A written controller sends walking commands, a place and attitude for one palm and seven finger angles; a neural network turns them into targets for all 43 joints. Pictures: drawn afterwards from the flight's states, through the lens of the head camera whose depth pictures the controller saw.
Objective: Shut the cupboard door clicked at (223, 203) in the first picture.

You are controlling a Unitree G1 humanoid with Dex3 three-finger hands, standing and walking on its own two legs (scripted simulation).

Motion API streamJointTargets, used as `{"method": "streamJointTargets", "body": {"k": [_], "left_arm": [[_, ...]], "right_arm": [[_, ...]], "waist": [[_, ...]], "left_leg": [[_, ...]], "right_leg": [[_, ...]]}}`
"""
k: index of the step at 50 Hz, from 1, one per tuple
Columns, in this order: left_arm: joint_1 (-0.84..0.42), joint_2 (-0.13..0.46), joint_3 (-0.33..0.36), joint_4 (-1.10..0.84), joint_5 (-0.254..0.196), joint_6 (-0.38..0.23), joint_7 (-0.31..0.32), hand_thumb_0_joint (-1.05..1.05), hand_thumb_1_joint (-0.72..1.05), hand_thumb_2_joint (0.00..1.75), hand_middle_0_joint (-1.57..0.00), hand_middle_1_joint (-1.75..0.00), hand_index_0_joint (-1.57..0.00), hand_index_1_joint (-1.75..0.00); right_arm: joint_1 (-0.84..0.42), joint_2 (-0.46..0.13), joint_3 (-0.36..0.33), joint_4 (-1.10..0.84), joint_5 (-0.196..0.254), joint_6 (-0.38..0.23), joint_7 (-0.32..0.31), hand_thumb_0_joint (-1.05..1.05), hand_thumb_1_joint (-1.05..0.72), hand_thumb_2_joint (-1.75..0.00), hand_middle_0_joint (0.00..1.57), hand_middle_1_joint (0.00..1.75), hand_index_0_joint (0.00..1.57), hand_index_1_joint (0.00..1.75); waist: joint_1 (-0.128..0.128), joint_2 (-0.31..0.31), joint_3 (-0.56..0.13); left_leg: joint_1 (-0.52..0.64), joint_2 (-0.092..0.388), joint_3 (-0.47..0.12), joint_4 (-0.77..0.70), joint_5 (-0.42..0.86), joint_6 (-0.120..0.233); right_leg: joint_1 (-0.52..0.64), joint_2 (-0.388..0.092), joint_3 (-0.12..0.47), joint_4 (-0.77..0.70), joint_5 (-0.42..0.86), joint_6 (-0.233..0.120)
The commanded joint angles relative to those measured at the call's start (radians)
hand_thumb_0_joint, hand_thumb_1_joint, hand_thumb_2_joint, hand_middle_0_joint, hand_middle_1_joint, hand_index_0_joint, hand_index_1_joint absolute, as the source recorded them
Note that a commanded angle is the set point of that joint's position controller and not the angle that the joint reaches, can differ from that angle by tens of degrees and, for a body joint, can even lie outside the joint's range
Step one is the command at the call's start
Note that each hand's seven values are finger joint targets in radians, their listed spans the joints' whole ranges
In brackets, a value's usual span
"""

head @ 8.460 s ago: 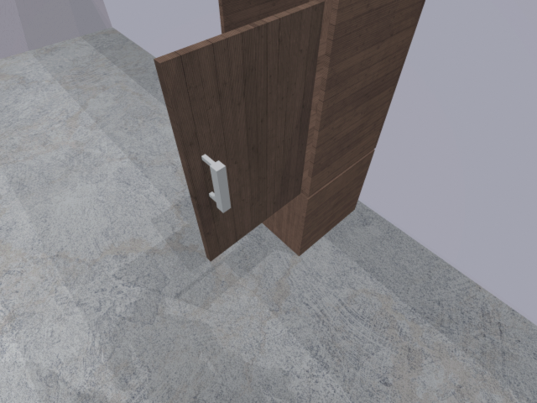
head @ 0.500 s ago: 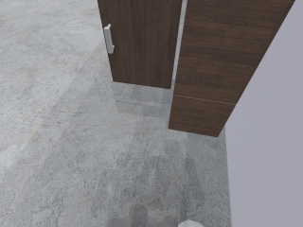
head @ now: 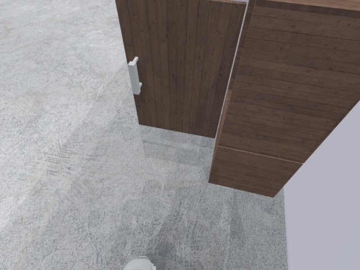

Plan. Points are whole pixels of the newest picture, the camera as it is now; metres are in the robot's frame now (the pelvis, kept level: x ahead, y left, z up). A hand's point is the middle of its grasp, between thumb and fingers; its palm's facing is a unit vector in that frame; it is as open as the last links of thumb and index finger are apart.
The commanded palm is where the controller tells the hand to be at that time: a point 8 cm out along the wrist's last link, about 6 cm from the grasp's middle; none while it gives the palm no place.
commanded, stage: take the last steps up to it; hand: left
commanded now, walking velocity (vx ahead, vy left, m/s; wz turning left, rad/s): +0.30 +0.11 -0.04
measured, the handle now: (136, 75) +0.75 +0.24 -0.03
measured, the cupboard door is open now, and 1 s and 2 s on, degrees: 91 91 91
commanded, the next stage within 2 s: come to a stop and stand still in 0.40 s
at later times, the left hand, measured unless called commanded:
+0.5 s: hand (118, 199) +0.32 +0.22 -0.17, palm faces -0.05 -0.98 -0.21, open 7.4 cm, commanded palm none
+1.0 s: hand (107, 190) +0.34 +0.26 -0.17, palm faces -0.02 -0.97 -0.26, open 7.4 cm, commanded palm none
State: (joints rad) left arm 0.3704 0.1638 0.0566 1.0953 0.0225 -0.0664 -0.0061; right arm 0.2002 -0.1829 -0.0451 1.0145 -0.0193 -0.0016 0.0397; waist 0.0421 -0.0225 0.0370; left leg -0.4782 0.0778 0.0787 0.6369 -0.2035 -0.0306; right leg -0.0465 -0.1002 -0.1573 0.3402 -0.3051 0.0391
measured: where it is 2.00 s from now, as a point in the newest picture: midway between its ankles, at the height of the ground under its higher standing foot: (178, 268)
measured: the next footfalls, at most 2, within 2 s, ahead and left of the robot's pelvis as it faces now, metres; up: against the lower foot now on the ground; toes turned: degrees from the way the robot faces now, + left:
left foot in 0.06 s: +0.16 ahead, +0.15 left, +0.00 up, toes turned +7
right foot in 0.44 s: +0.27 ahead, -0.07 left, +0.00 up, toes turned -11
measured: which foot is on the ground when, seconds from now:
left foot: up 0.00-0.04, down 0.06-0.44, up 0.46-0.68, down 0.70-1.00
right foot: down 0.00-0.06, up 0.08-0.42, down 0.44-0.72, up 0.74-1.00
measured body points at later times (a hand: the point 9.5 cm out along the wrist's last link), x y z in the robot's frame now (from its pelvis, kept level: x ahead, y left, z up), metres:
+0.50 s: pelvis +0.20 +0.04 -0.02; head +0.21 +0.03 +0.43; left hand +0.32 +0.27 -0.15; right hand +0.15 -0.19 -0.18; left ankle +0.13 +0.14 -0.73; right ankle +0.23 -0.06 -0.74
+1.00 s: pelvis +0.25 +0.06 -0.01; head +0.29 +0.06 +0.44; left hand +0.34 +0.31 -0.15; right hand +0.31 -0.19 -0.16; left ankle +0.30 +0.18 -0.74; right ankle +0.22 -0.06 -0.71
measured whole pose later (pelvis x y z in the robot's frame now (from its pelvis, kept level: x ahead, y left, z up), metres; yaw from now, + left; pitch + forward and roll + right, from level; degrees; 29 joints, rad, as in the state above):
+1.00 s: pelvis +0.25 +0.06 -0.01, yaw -5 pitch +0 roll -1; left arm 0.17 0.22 0.07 0.97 0.00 0.05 0.02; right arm 0.15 -0.19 -0.04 0.99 -0.03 0.04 -0.04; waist 0.00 0.03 0.08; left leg -0.30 0.07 0.06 0.52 -0.22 0.00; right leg -0.33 0.01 -0.02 0.78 -0.46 0.00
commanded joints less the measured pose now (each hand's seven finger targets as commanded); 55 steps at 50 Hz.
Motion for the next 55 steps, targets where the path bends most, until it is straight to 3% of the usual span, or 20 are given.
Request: {"method": "streamJointTargets", "body": {"k": [1,2,3,4,9,17,20,21,23,25,28,30,33,35,36,39,49,52,53,55], "left_arm": [[-0.013,0.172,0.034,-0.040,0.001,-0.002,0.011,0.00,0.90,0.90,-0.20,-0.30,-0.20,-0.30],[0.003,0.131,0.025,-0.049,-0.001,0.002,0.006,0.00,0.90,0.90,-0.20,-0.30,-0.20,-0.30],[0.017,0.076,0.012,-0.077,-0.011,0.004,0.002,0.00,0.90,0.90,-0.20,-0.30,-0.20,-0.30],[-0.059,0.080,0.006,-0.115,-0.007,0.005,0.007,0.00,0.90,0.90,-0.20,-0.30,-0.20,-0.30],[-0.075,0.055,0.009,-0.096,0.004,0.035,-0.008,0.00,0.90,0.90,-0.20,-0.30,-0.20,-0.30],[-0.151,0.047,0.001,-0.150,0.004,0.036,-0.012,0.00,0.90,0.90,-0.20,-0.30,-0.20,-0.30],[-0.076,0.081,0.011,-0.125,0.007,0.031,-0.005,0.00,0.90,0.90,-0.20,-0.30,-0.20,-0.30],[-0.024,0.125,0.021,-0.112,0.009,0.025,-0.001,0.00,0.90,0.90,-0.20,-0.30,-0.20,-0.30],[0.095,0.264,0.047,-0.091,-0.001,0.018,0.012,0.00,0.90,0.90,-0.20,-0.30,-0.20,-0.30],[0.001,0.201,0.039,-0.111,-0.002,0.012,0.024,0.00,0.90,0.90,-0.20,-0.30,-0.20,-0.30],[-0.121,0.144,0.015,-0.136,-0.002,0.009,0.036,0.00,0.90,0.90,-0.20,-0.30,-0.20,-0.30],[-0.136,0.164,0.013,-0.129,-0.004,0.015,0.040,0.00,0.90,0.90,-0.20,-0.30,-0.20,-0.30],[-0.125,0.159,0.017,-0.115,-0.017,0.041,0.042,0.00,0.90,0.90,-0.20,-0.30,-0.20,-0.30],[-0.085,0.109,0.002,-0.135,-0.026,0.064,0.044,0.00,0.90,0.90,-0.20,-0.30,-0.20,-0.30],[-0.085,0.108,0.002,-0.139,-0.023,0.076,0.049,0.00,0.90,0.90,-0.20,-0.30,-0.20,-0.30],[-0.162,0.109,0.011,-0.145,-0.020,0.099,0.045,0.00,0.90,0.90,-0.20,-0.30,-0.20,-0.30],[-0.074,0.112,0.020,-0.155,-0.015,0.113,0.031,0.00,0.90,0.90,-0.20,-0.30,-0.20,-0.30],[-0.023,0.278,-0.007,-0.206,0.018,0.076,0.043,0.00,0.90,0.90,-0.20,-0.30,-0.20,-0.30],[-0.058,0.248,0.017,-0.244,0.012,0.090,0.044,0.00,0.90,0.90,-0.20,-0.30,-0.20,-0.30],[-0.117,0.258,0.016,-0.288,0.020,0.091,0.054,0.00,0.90,0.90,-0.20,-0.30,-0.20,-0.30]], "right_arm": [[0.109,-0.080,-0.014,-0.032,-0.010,-0.047,-0.005,0.00,-0.90,-0.90,0.20,0.30,0.20,0.30],[0.240,-0.166,-0.034,0.000,-0.018,-0.051,-0.017,0.00,-0.90,-0.90,0.20,0.30,0.20,0.30],[0.355,-0.262,-0.060,0.025,-0.025,-0.054,-0.036,0.00,-0.90,-0.90,0.20,0.30,0.20,0.30],[0.377,-0.269,-0.057,0.028,-0.016,-0.042,-0.052,0.00,-0.90,-0.90,0.20,0.30,0.20,0.30],[0.117,-0.115,-0.007,-0.029,-0.011,-0.060,-0.062,0.00,-0.90,-0.90,0.20,0.30,0.20,0.30],[0.121,-0.121,-0.011,-0.008,-0.015,-0.058,-0.052,0.00,-0.90,-0.90,0.20,0.30,0.20,0.30],[0.112,-0.113,-0.005,0.004,-0.008,-0.049,-0.048,0.00,-0.90,-0.90,0.20,0.30,0.20,0.30],[0.115,-0.088,0.001,0.003,-0.001,-0.049,-0.046,0.00,-0.90,-0.90,0.20,0.30,0.20,0.30],[0.119,-0.078,0.000,-0.033,-0.001,-0.037,-0.036,0.00,-0.90,-0.90,0.20,0.30,0.20,0.30],[0.058,-0.084,-0.008,-0.030,-0.001,-0.034,-0.041,0.00,-0.90,-0.90,0.20,0.30,0.20,0.30],[0.108,-0.015,0.016,0.001,0.009,-0.015,-0.049,0.00,-0.90,-0.90,0.20,0.30,0.20,0.30],[0.153,0.002,0.021,0.021,0.014,-0.004,-0.050,0.00,-0.90,-0.90,0.20,0.30,0.20,0.30],[0.206,-0.050,0.003,0.038,0.005,0.003,-0.059,0.00,-0.90,-0.90,0.20,0.30,0.20,0.30],[0.189,-0.169,-0.019,0.001,0.002,0.002,-0.069,0.00,-0.90,-0.90,0.20,0.30,0.20,0.30],[0.181,-0.200,-0.031,-0.002,-0.002,0.012,-0.076,0.00,-0.90,-0.90,0.20,0.30,0.20,0.30],[0.138,-0.171,-0.024,-0.009,-0.012,0.017,-0.097,0.00,-0.90,-0.90,0.20,0.30,0.20,0.30],[-0.002,-0.210,-0.047,-0.061,-0.010,0.033,-0.085,0.00,-0.90,-0.90,0.20,0.30,0.20,0.30],[-0.036,-0.166,-0.026,-0.153,-0.001,0.004,-0.078,0.00,-0.90,-0.90,0.20,0.30,0.20,0.30],[-0.048,-0.139,-0.042,-0.182,-0.003,0.001,-0.073,0.00,-0.90,-0.90,0.20,0.30,0.20,0.30],[-0.059,-0.091,-0.042,-0.195,-0.005,0.023,-0.070,0.00,-0.90,-0.90,0.20,0.30,0.20,0.30]], "waist": [[-0.087,-0.081,-0.014],[-0.136,0.104,-0.096],[-0.165,0.356,-0.183],[-0.181,0.305,-0.184],[-0.048,0.164,0.037],[-0.033,0.069,0.009],[0.009,0.026,-0.024],[0.035,-0.041,-0.032],[0.066,-0.238,-0.050],[0.031,-0.149,0.011],[-0.040,-0.098,-0.052],[-0.052,-0.088,-0.123],[-0.063,-0.021,-0.140],[-0.045,0.238,-0.154],[-0.060,0.256,-0.135],[-0.076,0.243,-0.025],[-0.027,0.181,-0.103],[-0.009,-0.071,-0.027],[-0.009,-0.200,-0.081],[-0.020,-0.155,-0.102]], "left_leg": [[0.316,-0.069,0.078,-0.161,0.026,0.033],[0.526,0.030,-0.046,-0.177,-0.023,0.074],[0.674,0.276,-0.394,-0.287,-0.059,0.178],[0.660,0.339,-0.471,-0.367,-0.091,0.236],[0.215,0.240,-0.211,-0.466,-0.119,0.187],[0.255,0.190,-0.083,-0.425,0.014,0.213],[0.201,0.107,-0.005,-0.280,-0.032,0.137],[0.110,0.038,0.043,-0.156,-0.099,0.095],[-0.113,-0.066,0.067,0.256,-0.446,0.025],[-0.155,-0.009,-0.073,0.388,-0.323,0.023],[0.036,-0.006,-0.050,0.198,-0.249,-0.009],[0.129,-0.050,-0.002,0.014,-0.129,-0.027],[0.304,-0.025,-0.008,-0.210,0.241,-0.008],[0.387,0.239,-0.252,-0.212,0.898,0.148],[0.358,0.295,-0.263,-0.237,0.915,0.218],[0.327,0.292,-0.262,-0.220,0.969,0.261],[0.235,0.230,-0.192,-0.222,0.426,0.176],[0.157,0.024,-0.097,-0.105,0.050,0.046],[0.104,-0.039,-0.023,0.029,-0.083,0.013],[0.019,-0.085,-0.059,0.210,-0.268,0.017]], "right_leg": [[-0.153,-0.158,0.043,0.118,0.348,-0.102],[-0.299,-0.087,0.003,0.361,0.211,-0.075],[-0.518,0.053,-0.049,0.674,-0.257,-0.035],[-0.602,0.051,0.073,0.870,-0.297,-0.056],[-0.536,-0.058,0.128,0.860,-0.053,-0.058],[-0.327,0.004,0.055,0.353,0.008,-0.051],[-0.108,0.039,0.044,0.186,0.100,-0.054],[0.010,-0.020,0.147,0.119,0.089,-0.076],[0.128,-0.372,0.603,-0.117,0.078,-0.282],[0.017,-0.315,0.517,-0.122,0.141,-0.283],[-0.077,-0.216,0.212,-0.010,0.766,-0.232],[-0.032,-0.161,0.146,0.071,0.876,-0.201],[-0.104,-0.100,0.111,0.209,0.625,-0.110],[-0.260,0.028,0.048,0.353,0.019,-0.020],[-0.278,0.074,0.080,0.500,-0.297,-0.021],[-0.403,0.075,0.165,0.705,-0.343,-0.030],[-0.157,0.091,0.124,0.322,-0.053,-0.043],[-0.064,0.013,0.191,0.081,0.294,-0.039],[-0.150,-0.098,0.354,0.104,0.442,-0.082],[-0.110,-0.146,0.383,0.111,0.518,-0.172]]}}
